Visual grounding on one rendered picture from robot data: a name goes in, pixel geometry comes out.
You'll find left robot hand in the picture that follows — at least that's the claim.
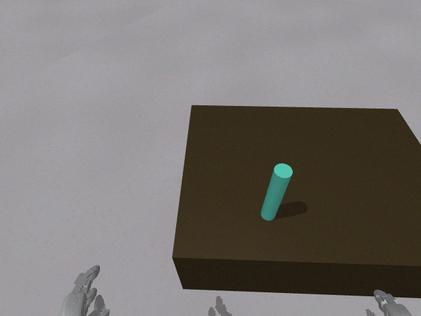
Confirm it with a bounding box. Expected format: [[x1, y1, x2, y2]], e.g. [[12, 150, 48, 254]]
[[59, 265, 110, 316]]

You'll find can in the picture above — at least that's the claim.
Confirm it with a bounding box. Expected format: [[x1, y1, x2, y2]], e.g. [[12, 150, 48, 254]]
[[260, 163, 293, 221]]

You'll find right robot hand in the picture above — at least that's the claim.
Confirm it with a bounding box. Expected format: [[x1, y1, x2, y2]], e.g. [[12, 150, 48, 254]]
[[374, 290, 412, 316]]

